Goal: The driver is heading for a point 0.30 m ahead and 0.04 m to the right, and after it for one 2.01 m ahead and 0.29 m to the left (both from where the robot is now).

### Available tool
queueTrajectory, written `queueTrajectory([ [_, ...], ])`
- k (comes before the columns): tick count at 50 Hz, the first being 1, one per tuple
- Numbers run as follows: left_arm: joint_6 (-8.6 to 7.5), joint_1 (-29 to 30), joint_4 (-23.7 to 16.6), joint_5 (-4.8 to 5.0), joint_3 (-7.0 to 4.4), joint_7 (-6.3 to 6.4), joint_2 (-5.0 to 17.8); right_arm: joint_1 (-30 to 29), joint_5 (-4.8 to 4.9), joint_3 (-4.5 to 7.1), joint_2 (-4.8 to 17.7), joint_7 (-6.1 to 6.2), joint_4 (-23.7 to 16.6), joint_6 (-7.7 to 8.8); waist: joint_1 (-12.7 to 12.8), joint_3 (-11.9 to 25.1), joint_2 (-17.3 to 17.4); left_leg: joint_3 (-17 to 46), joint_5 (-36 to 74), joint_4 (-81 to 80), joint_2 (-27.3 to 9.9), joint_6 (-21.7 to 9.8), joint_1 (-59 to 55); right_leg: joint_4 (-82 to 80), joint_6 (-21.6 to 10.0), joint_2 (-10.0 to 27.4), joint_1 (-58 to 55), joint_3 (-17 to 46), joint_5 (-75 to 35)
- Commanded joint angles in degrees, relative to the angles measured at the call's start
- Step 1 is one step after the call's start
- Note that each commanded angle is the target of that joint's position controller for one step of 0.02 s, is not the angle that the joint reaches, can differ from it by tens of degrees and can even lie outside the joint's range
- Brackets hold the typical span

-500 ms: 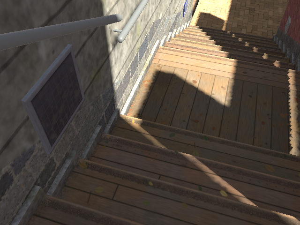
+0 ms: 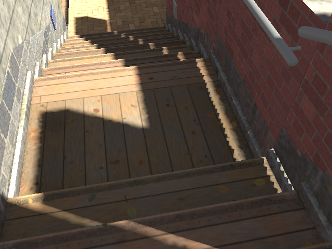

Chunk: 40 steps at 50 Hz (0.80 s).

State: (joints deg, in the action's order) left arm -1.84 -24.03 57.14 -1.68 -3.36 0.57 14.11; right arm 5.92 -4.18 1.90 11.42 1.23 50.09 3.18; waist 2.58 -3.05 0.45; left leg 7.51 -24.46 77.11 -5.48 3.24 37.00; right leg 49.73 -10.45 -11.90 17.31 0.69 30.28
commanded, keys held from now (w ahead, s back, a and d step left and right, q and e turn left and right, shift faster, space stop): w+e+shift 0.08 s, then q+shift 0.82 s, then e+shift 0.10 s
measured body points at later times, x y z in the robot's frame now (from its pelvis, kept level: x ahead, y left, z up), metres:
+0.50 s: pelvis +0.35 +0.04 -0.14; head +0.37 +0.04 +0.31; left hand +0.60 +0.24 -0.22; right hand +0.20 -0.17 -0.27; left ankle +0.29 +0.16 -0.84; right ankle +0.47 -0.09 -0.83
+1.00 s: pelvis +0.59 +0.04 -0.32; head +0.58 +0.08 +0.13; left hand +0.57 +0.35 -0.45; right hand +0.86 -0.16 -0.36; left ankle +0.64 +0.13 -0.99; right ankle +0.63 -0.13 -0.93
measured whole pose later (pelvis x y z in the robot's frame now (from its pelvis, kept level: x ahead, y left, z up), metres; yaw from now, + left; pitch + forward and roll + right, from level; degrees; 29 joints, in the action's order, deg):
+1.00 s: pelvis +0.59 +0.04 -0.32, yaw +26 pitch -2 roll -2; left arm -0.8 -13.1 43.0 -1.8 -3.4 2.4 20.0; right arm 12.3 -0.5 2.9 19.8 1.5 32.0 -1.2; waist -0.3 -3.3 -3.7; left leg 0.9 -23.2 57.8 6.0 -5.7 32.5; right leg 77.5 1.1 2.4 30.2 2.8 31.5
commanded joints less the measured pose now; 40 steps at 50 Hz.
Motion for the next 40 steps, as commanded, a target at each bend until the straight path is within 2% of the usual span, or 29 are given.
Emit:
queueTrajectory([
  [1,-3.31,1.8,-4.4,-0.07,-1.53,0.89,8.3,2.6,1.26,2.67,9.6,-0.77,-2.2,0.37,-4.2,-0.8,0.7,-1.5,31.9,-18.8,0.9,0.0,-0.8,-15.1,-11.2,16.2,9.3,29.8,-29.7],
  [3,-3.21,5.1,-6.0,2.16,-0.67,0.65,6.3,-1.1,1.02,1.51,5.9,-2.33,-3.8,0.67,-3.1,1.7,0.7,-4.8,49.8,-33.3,4.1,-2.4,-16.9,-10.6,-5.6,7.9,17.2,22.1,-15.8],
  [7,-2.11,0.3,-3.3,1.48,0.1,1.3,4.9,2.5,3.57,-0.69,1.1,-1.7,-5.4,1.36,-0.4,0.0,-4.8,-11.5,53.6,-42.4,9.5,-2.5,-27.6,2.8,-1.4,5.5,13.7,17.1,-25.2],
  [9,-2.19,8.1,-3.6,0.68,-0.79,1.27,8.8,32.3,2.62,1.65,6.4,-0.02,3.6,1.66,-17.1,8.3,-5.4,-11.6,59.0,-48.7,7.5,-4.7,-44.6,31.9,1.1,5.9,10.0,10.1,-47.6],
  [10,-2.31,13.9,-4.9,1.07,-1.67,1.21,8.7,46.2,2.88,3.7,10.5,0.32,8.6,1.33,-26.0,6.5,4.7,-8.5,60.8,-57.6,2.9,-8.8,-53.1,59.7,4.3,0.6,18.0,5.6,-32.6],
  [11,-2.59,7.4,-6.9,2.31,-0.75,1.71,2.5,41.0,2.73,3.1,11.3,-0.76,8.2,1.6,-16.0,2.9,13.5,4.1,89.9,-44.8,-8.3,-11.6,-59.0,77.8,5.3,-5.7,36.1,4.0,16.5],
  [12,-3.03,-0.8,-10.4,3.86,0.55,2.25,0.1,33.6,2.29,2.26,11.8,-1.57,5.8,2.11,-5.9,5.9,16.6,19.4,86.4,-41.1,-16.1,-18.5,-64.3,68.1,4.6,-0.6,48.3,9.2,11.5],
  [13,-2.37,2.5,-8.5,0.56,1.19,2.2,1.6,28.7,3.14,1.94,8.5,-2.12,3.9,2.47,-6.9,1.9,5.4,21.3,59.8,-47.2,-16.0,-21.0,-53.4,59.4,4.4,4.4,49.8,9.2,3.6],
  [14,-1.57,7.6,-8.5,-2.07,0.92,2.02,2.2,27.6,3.72,0.13,4.5,-2.6,3.4,2.92,-6.5,-3.2,-1.7,18.6,56.0,-49.4,-12.5,-20.7,-40.1,53.7,5.0,7.6,45.7,4.9,2.1],
  [15,-1.42,12.3,-10.6,-3.24,0.86,1.74,1.8,27.5,4.4,-1.27,3.0,-2.03,4.3,3.74,-3.9,-3.8,-4.8,14.5,54.7,-48.3,-8.3,-17.8,-32.4,42.4,5.5,9.7,43.9,4.2,-4.4],
  [16,-0.58,15.3,-15.4,-1.88,2.17,1.02,0.4,21.2,3.09,-0.49,7.5,-0.02,2.7,3.67,1.3,-3.6,1.3,18.9,51.0,-55.1,-8.8,-20.1,-17.9,20.6,8.9,12.2,34.0,3.8,-13.4],
  [17,0.11,15.2,-16.4,-0.69,2.35,1.21,-0.5,16.6,1.82,0.29,10.0,1.08,1.7,3.17,2.3,-2.3,8.1,21.8,53.8,-57.8,-8.5,-20.5,-4.2,10.3,10.4,14.8,16.9,4.4,-26.2],
  [19,1.51,6.7,-10.3,-0.6,1.93,0.95,0.8,17.4,3.5,0.89,10.5,0.19,2.2,2.27,3.9,5.1,7.6,16.9,58.8,-52.5,-4.8,-17.5,-2.7,14.2,10.1,13.5,0.8,4.5,-34.1],
  [20,1.82,7.3,-9.8,-0.63,1.41,0.37,2.5,15.7,4.6,0.68,9.3,-0.31,-0.1,1.61,4.3,6.1,3.3,13.6,55.8,-50.1,-1.7,-16.1,-2.8,13.9,9.6,11.3,-0.6,0.7,-36.0],
  [21,1.1,12.7,-11.7,-1.21,1.23,0.19,4.1,17.5,5.53,0.51,7.1,0.53,-0.4,1.06,1.5,6.1,1.1,15.6,45.7,-44.0,1.2,-15.8,-9.7,9.2,8.1,13.1,5.2,5.7,-43.9],
  [22,0.29,20.5,-13.7,-1.56,1.15,-0.18,4.4,21.2,4.83,0.7,7.6,0.65,-0.6,0.45,-2.8,6.4,-2.7,15.6,35.4,-38.8,3.9,-17.1,-19.0,2.3,7.3,11.1,15.7,3.8,-46.5],
  [25,-2.39,33.6,-19.1,-1.75,2.1,-0.1,1.6,29.3,2.55,2.09,9.8,1.51,-0.3,-0.6,-10.6,5.3,3.1,25.0,33.8,-31.6,3.7,-19.0,-35.8,-6.2,8.9,9.4,30.1,7.5,-35.2],
  [27,-4.46,32.0,-19.9,-0.25,1.46,0.55,3.0,29.0,2.01,2.43,8.7,1.42,-0.4,-1.24,-10.1,4.0,8.0,26.1,34.2,-26.7,4.7,-17.1,-34.5,-13.6,10.1,9.3,25.6,9.3,-32.0],
  [28,-4.71,33.1,-21.2,1.11,2.29,0.47,1.9,30.6,1.62,2.0,4.7,1.21,-0.4,-1.95,-12.6,1.6,0.3,20.8,18.7,-25.7,11.1,-13.3,-28.7,-29.3,11.9,8.7,18.0,6.9,-46.2],
  [29,-4.73,35.3,-22.1,1.83,1.96,-0.04,1.4,33.4,2.91,1.55,3.9,0.36,1.4,-2.17,-13.2,-0.9,-1.4,18.2,14.2,-27.8,12.7,-10.8,-21.2,-28.9,13.1,5.1,10.5,1.7,-47.6],
  [30,-4.63,35.5,-22.8,0.92,2.03,-0.67,0.0,33.7,3.84,2.12,6.3,0.15,1.8,-2.43,-13.1,-1.8,-2.7,18.8,13.4,-27.2,13.5,-10.2,-20.2,-30.0,13.3,4.5,6.5,1.6,-45.8],
  [32,-6.01,23.4,-20.2,-0.01,1.22,-0.67,0.8,26.2,5.63,4.01,11.5,0.47,0.1,-2.84,-5.2,3.0,-4.2,13.1,15.8,-14.3,16.8,-6.4,-8.8,-33.6,11.1,10.6,-17.3,5.8,-67.7],
  [33,-6.61,15.2,-18.7,0.47,0.13,-0.48,3.7,23.7,6.29,4.53,12.4,0.87,-2.7,-3.2,-0.9,10.3,-9.5,7.2,-2.0,-4.5,17.5,-4.3,3.2,-27.6,7.6,20.3,-34.4,11.7,-85.6],
  [34,-6.33,13.3,-18.3,0.11,0.98,-0.6,0.9,19.4,5.93,4.69,12.8,1.38,-4.4,-3.94,1.4,8.9,-10.0,4.0,-24.6,0.9,16.6,-4.9,10.8,-32.7,7.1,24.1,-38.1,11.6,-84.1],
  [35,-6.14,8.6,-17.2,0.14,0.53,-0.06,1.5,14.0,5.13,4.45,12.0,1.45,-7.0,-4.07,5.4,8.0,-9.2,-0.3,-26.1,1.9,14.3,-4.6,16.2,-27.9,5.6,27.3,-40.1,11.5,-86.7],
  [36,-5.28,7.3,-16.4,-0.01,0.63,0.71,1.2,7.0,4.55,4.13,10.8,1.15,-9.3,-4.48,7.1,6.3,-6.2,-1.2,-21.7,5.0,10.2,-5.2,16.8,-29.0,5.0,27.2,-37.0,10.3,-76.2],
  [38,-4.89,6.9,-15.3,-0.56,0.96,1.1,1.4,4.8,2.33,2.96,8.3,0.01,-12.5,-4.8,5.2,-1.6,-9.8,-4.9,-17.8,8.7,7.7,-4.6,14.6,-32.1,3.5,26.9,-21.9,6.0,-69.0],
  [39,-6.12,6.2,-14.6,-0.43,0.67,1.65,2.5,0.4,2.15,3.43,9.8,0.33,-14.9,-4.04,3.9,-7.5,-8.3,-3.8,-13.1,3.2,5.2,-3.3,18.4,-32.9,5.2,24.3,-15.7,3.5,-51.0],
  [40,-6.58,3.0,-13.4,-0.4,0.76,1.83,0.6,0.1,2.56,2.91,7.9,0.69,-15.4,-3.57,4.8,-6.6,-6.1,-5.3,-15.2,8.2,6.9,-3.5,17.2,-31.8,5.7,21.5,-15.6,-1.0,-53.7],
])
